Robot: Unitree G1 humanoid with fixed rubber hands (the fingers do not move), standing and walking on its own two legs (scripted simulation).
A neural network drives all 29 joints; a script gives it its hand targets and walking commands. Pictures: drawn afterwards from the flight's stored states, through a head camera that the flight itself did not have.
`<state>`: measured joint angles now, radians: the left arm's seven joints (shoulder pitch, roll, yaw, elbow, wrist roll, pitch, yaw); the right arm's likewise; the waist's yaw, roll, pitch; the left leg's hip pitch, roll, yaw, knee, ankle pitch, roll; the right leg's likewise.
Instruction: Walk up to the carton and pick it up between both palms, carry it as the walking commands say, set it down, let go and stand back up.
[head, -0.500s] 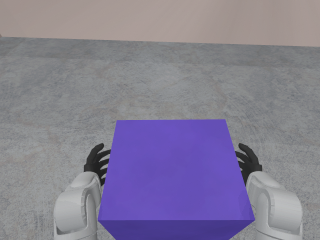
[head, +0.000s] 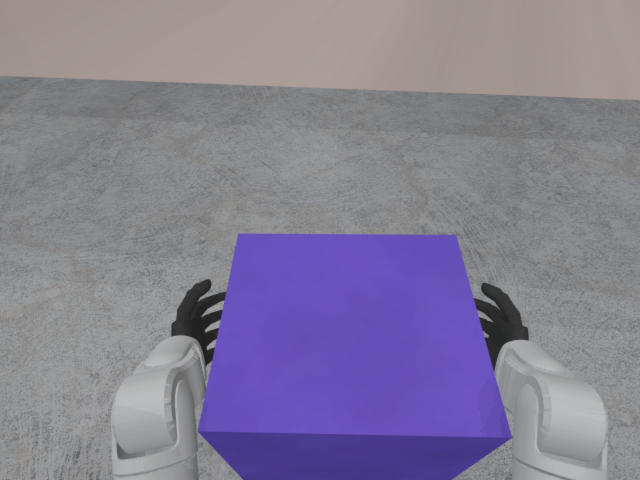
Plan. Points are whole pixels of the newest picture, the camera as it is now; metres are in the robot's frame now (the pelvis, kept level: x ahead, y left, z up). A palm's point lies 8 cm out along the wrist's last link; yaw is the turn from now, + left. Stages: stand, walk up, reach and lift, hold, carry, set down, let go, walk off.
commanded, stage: carry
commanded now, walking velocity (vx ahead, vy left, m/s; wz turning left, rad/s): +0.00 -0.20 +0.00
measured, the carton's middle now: (344, 370) +0.26 -0.01 +0.00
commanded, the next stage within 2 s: none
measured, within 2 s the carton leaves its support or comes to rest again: neither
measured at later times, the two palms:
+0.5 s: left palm (297, 375) +0.21 +0.04 +0.08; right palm (636, 380) +0.21 -0.31 +0.08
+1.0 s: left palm (418, 422) +0.16 -0.08 +0.09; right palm out of the picture +0.16 -0.42 +0.09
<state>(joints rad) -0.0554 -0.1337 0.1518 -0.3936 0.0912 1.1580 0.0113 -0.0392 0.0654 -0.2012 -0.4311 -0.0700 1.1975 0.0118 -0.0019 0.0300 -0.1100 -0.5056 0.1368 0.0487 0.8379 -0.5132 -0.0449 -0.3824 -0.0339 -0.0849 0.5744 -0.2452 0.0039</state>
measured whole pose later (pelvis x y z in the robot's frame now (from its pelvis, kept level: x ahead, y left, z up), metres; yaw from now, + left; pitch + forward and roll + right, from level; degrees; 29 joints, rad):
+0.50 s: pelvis -0.04 -0.13 +0.00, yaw -1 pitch +4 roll -2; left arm -0.07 -0.10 0.17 -0.43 0.06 1.17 0.01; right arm -0.04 0.11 -0.19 -0.46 -0.09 1.18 0.00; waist 0.01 0.03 -0.09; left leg -0.44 0.19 0.08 0.64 -0.29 -0.07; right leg -0.36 -0.03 -0.08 0.53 -0.21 0.02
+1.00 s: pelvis -0.08 -0.25 +0.01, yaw -1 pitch +4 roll -2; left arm -0.06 -0.08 0.17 -0.45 0.05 1.19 0.01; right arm -0.04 0.13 -0.18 -0.45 -0.09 1.18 0.00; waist 0.01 0.01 -0.07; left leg -0.38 0.17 0.10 0.55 -0.22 -0.06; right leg -0.40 -0.04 -0.06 0.66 -0.36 0.03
